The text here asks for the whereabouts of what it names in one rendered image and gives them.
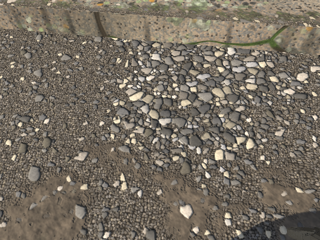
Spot right robot hand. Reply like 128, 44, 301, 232
287, 227, 320, 240

